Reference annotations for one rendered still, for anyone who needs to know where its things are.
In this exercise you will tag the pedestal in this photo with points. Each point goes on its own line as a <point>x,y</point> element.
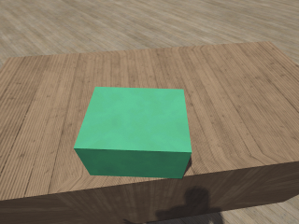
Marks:
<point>242,104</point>

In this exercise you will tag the carton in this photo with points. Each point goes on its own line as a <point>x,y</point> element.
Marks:
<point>135,132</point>

